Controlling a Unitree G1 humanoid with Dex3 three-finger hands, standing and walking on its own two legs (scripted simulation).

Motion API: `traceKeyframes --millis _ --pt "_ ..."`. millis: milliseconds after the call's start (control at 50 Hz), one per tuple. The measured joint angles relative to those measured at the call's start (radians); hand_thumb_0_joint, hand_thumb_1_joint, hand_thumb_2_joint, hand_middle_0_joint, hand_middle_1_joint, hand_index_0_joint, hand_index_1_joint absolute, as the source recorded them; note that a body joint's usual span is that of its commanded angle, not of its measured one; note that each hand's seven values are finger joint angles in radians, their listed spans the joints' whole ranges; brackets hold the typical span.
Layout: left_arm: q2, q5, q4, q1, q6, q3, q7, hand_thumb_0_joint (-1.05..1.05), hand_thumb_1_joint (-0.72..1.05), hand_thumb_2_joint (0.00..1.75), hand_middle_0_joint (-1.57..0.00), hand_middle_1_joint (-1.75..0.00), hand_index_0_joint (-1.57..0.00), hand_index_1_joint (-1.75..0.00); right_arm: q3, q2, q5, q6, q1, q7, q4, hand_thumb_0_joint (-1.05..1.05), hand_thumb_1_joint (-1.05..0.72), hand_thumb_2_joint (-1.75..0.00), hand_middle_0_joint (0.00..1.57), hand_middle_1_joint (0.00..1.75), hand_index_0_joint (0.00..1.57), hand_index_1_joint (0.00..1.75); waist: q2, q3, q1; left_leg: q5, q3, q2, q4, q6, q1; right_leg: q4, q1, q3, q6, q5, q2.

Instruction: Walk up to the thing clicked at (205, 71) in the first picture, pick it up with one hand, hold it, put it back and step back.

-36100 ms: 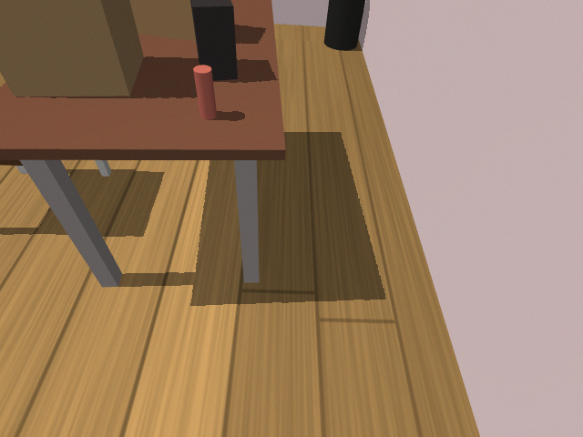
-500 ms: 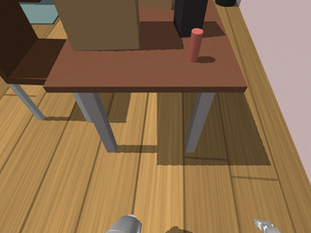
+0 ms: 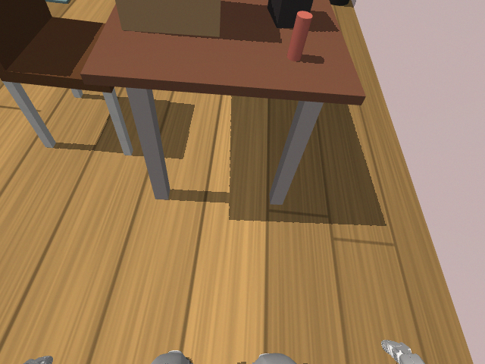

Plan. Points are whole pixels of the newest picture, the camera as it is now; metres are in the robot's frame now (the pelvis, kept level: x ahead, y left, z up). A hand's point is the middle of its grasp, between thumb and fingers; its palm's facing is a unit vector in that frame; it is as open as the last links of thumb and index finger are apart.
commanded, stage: step back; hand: right
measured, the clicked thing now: (298, 37) +0.93 -0.17 +0.03
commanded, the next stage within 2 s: stand in 1.56 s
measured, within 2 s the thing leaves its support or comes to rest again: neither
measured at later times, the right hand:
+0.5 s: hand out of the picture -0.09 -0.27 -0.15, palm faces -0.12 +0.91 -0.40, open 7.4 cm
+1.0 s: hand out of the picture -0.16 -0.28 -0.14, palm faces -0.06 +0.92 -0.38, open 7.4 cm
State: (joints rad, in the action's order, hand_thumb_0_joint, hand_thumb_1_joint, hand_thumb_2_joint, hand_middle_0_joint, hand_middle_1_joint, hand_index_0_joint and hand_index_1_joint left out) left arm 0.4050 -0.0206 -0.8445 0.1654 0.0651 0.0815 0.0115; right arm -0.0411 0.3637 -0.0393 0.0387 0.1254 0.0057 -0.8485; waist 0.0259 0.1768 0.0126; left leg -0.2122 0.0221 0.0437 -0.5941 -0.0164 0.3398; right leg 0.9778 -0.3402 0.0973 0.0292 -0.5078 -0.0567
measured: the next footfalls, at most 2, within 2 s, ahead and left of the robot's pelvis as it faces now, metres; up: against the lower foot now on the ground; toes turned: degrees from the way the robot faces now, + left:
right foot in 0.08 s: -0.02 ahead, -0.14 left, +0.00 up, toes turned +0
left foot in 0.40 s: -0.16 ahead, +0.10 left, +0.00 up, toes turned +2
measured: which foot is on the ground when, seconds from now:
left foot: down 0.00-0.10, up 0.12-0.38, down 0.40-1.00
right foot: up 0.00-0.06, down 0.08-0.42, up 0.44-0.64, down 0.66-1.00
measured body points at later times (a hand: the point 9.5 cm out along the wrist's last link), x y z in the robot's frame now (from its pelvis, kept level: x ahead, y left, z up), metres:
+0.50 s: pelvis -0.18 -0.01 -0.01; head -0.12 +0.01 +0.44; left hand -0.06 +0.32 -0.12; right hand -0.08 -0.31 -0.13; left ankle -0.16 +0.11 -0.73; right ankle -0.13 -0.14 -0.68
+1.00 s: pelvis -0.23 -0.01 +0.00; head -0.22 +0.00 +0.45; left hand -0.19 +0.30 -0.13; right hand -0.16 -0.32 -0.12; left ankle -0.20 +0.10 -0.73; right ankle -0.24 -0.15 -0.72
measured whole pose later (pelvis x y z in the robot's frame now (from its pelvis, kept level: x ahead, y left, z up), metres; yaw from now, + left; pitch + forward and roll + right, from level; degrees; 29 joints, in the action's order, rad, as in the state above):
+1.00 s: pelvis -0.23 -0.01 +0.00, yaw +2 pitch -3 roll +1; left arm 0.38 -0.03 -1.00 0.21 0.02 0.05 -0.02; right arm -0.05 0.36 -0.04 -0.01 0.22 -0.02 -1.01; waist 0.03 0.06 0.02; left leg -0.25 -0.01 -0.03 -0.56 -0.02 0.26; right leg 0.66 -0.23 0.03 -0.02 -0.44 0.03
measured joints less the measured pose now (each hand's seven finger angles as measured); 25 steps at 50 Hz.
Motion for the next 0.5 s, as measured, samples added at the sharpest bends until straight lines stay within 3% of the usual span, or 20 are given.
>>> traceKeyframes --millis 60,100,120,160,200,260,340,380,420,460,500 --pt "-0.006 -0.003 -0.019 0.018 -0.008 -0.005 -0.007 0.01 0.9 0.9 -0.21 -0.3 -0.2 -0.3 0.001 0.017 0.005 0.008 -0.03 -0.002 0.023 0.01 -0.9 -0.9 0.21 0.3 0.2 0.3 -0.014 -0.001 0.011 0.013 0.017 0.022 -0.041 0.016 0.053 -0.247 0.102 -0.043 -0.018 0.072 0.036" --pt "-0.026 -0.011 -0.039 0.022 -0.017 -0.007 -0.009 0.01 0.9 0.9 -0.21 -0.3 -0.2 -0.3 -0.004 0.037 0.012 0.017 -0.052 -0.003 0.022 0.01 -0.9 -0.9 0.2 0.3 0.2 0.3 -0.059 0.006 0.009 0.017 0.001 0.051 -0.081 0.027 0.089 -0.342 0.136 -0.07 -0.029 0.12 0.018" --pt "-0.037 -0.015 -0.043 0.026 -0.017 -0.01 -0.014 0.01 0.9 0.9 -0.21 -0.3 -0.2 -0.3 -0.008 0.042 0.018 0.022 -0.055 0.0 0.017 0.01 -0.9 -0.9 0.2 0.3 0.2 0.3 -0.077 0.005 0.001 -0.038 -0.033 0.038 -0.106 0.024 0.106 -0.333 0.126 -0.083 -0.032 0.127 0.012" --pt "-0.043 -0.021 -0.039 0.044 -0.016 -0.018 -0.021 0.01 0.9 0.9 -0.21 -0.3 -0.21 -0.3 -0.013 0.038 0.022 0.033 -0.044 0.008 0.003 0.01 -0.9 -0.9 0.2 0.3 0.2 0.3 -0.057 -0.014 0.018 -0.209 -0.088 -0.043 -0.253 0.028 0.15 -0.309 0.09 -0.068 -0.042 0.138 0.038" --pt "-0.05 -0.022 -0.037 0.053 -0.013 -0.023 -0.016 0.01 0.9 0.9 -0.21 -0.3 -0.21 -0.3 -0.013 0.043 0.031 0.034 -0.024 0.01 -0.003 0.01 -0.9 -0.9 0.2 0.3 0.2 0.3 -0.044 -0.027 0.024 -0.252 -0.128 -0.11 -0.415 0.026 0.175 -0.322 0.072 -0.059 -0.042 0.166 0.062" --pt "-0.05 -0.027 -0.023 0.043 -0.01 -0.021 -0.007 0.01 0.9 0.9 -0.21 -0.3 -0.21 -0.3 -0.013 0.051 0.031 0.024 0.013 0.013 -0.006 0.01 -0.9 -0.9 0.2 0.3 0.2 0.3 -0.041 -0.036 0.016 -0.273 -0.13 -0.137 -0.501 0.03 0.147 -0.337 0.041 -0.07 -0.038 0.202 0.085" --pt "-0.029 -0.031 0.024 -0.002 -0.014 -0.019 0.007 0.01 0.9 0.9 -0.21 -0.3 -0.21 -0.3 -0.012 0.048 0.02 0.023 0.047 0.013 -0.017 0.01 -0.9 -0.9 0.2 0.3 0.2 0.3 -0.037 -0.023 -0.001 -0.302 -0.09 -0.094 -0.321 0.033 0.022 -0.316 -0.015 -0.107 -0.026 0.232 0.107" --pt "-0.014 -0.024 0.047 -0.032 -0.012 -0.018 0.009 0.01 0.9 0.9 -0.21 -0.3 -0.21 -0.3 -0.012 0.043 0.016 0.015 0.058 0.01 -0.025 0.01 -0.9 -0.9 0.2 0.3 0.2 0.3 -0.028 -0.013 -0.009 -0.23 -0.059 -0.071 -0.136 0.028 -0.061 -0.276 -0.056 -0.124 -0.018 0.233 0.121" --pt "0.008 -0.016 0.054 -0.067 -0.006 -0.014 0.01 0.01 0.9 0.9 -0.21 -0.3 -0.21 -0.3 -0.013 0.016 0.006 0.008 0.05 0.01 -0.047 0.01 -0.91 -0.9 0.2 0.3 0.2 0.3 0.029 0.018 0.001 -0.145 -0.026 -0.102 -0.063 0.012 -0.091 -0.223 -0.09 -0.094 -0.024 0.23 0.155" --pt "0.006 -0.01 0.04 -0.075 0.005 -0.012 0.013 0.01 0.9 0.9 -0.21 -0.3 -0.21 -0.3 -0.003 0.005 0.003 0.009 0.049 -0.003 -0.056 0.01 -0.9 -0.9 0.2 0.3 0.2 0.3 0.027 0.018 -0.003 -0.137 -0.026 -0.09 -0.081 0.002 -0.069 -0.115 -0.12 -0.049 -0.035 0.073 0.103" --pt "0.006 -0.003 0.021 -0.072 0.012 -0.012 0.01 0.01 0.9 0.9 -0.21 -0.3 -0.2 -0.3 0.006 -0.004 -0.001 0.004 0.051 -0.004 -0.061 0.01 -0.9 -0.9 0.2 0.3 0.2 0.3 0.012 0.005 -0.015 -0.112 -0.04 -0.064 -0.067 0.0 -0.057 0.043 -0.14 -0.005 -0.042 0.007 0.033"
